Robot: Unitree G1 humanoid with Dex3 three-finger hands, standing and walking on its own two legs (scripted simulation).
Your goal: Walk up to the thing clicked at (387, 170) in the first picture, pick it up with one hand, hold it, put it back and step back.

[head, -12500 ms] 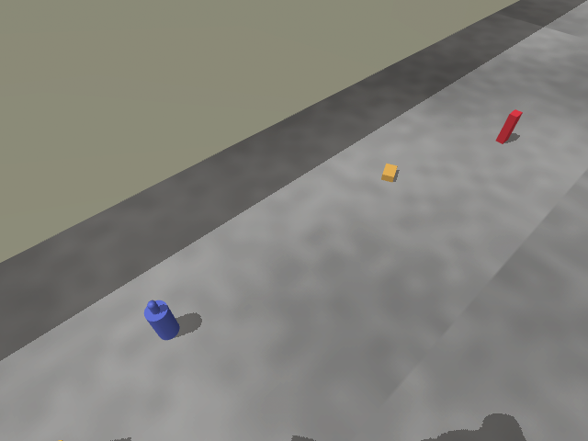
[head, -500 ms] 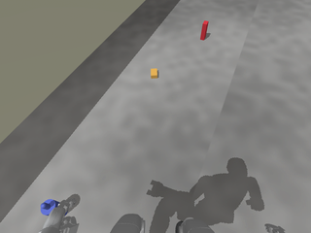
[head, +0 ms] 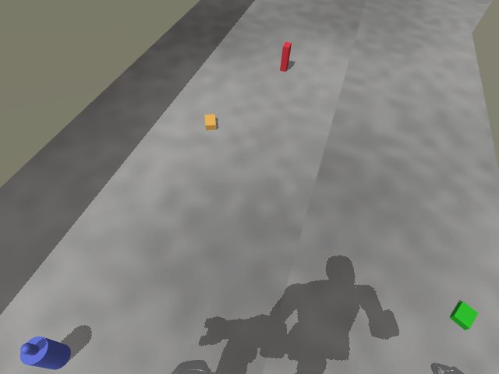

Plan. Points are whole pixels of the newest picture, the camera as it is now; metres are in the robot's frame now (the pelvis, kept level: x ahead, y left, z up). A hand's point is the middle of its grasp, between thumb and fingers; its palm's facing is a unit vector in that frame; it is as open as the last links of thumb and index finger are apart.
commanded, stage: walk up
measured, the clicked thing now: (210, 122) +1.42 +0.26 -0.74
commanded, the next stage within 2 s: stand in 0.72 s
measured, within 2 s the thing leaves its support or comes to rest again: neither
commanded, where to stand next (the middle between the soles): +0.04 +0.00 m, yaw +2 degrees
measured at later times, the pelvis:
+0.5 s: pelvis +0.00 +0.00 +0.02, yaw +0 degrees
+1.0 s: pelvis -0.02 +0.00 +0.02, yaw +0 degrees
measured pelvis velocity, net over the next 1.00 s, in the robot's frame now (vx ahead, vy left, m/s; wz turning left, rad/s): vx -0.02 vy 0.00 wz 0.00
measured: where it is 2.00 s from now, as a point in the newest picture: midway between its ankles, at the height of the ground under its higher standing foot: outside the picture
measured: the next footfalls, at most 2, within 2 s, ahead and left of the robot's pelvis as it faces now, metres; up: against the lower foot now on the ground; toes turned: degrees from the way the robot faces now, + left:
none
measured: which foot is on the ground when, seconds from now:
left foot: down 0.00-1.00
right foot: down 0.00-1.00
